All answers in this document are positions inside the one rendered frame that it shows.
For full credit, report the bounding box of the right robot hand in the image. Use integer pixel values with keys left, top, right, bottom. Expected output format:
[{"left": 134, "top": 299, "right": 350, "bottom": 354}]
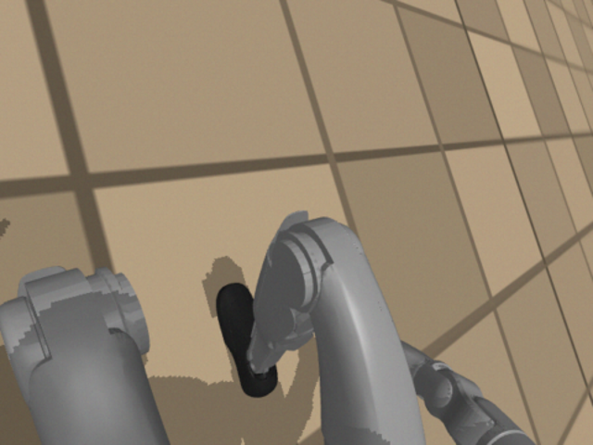
[{"left": 400, "top": 340, "right": 433, "bottom": 380}]

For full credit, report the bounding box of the right robot foot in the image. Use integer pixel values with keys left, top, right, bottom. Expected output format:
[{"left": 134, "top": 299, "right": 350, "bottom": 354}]
[{"left": 216, "top": 283, "right": 278, "bottom": 398}]

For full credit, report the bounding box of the right robot arm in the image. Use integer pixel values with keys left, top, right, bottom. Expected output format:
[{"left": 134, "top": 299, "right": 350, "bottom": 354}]
[{"left": 413, "top": 361, "right": 536, "bottom": 445}]

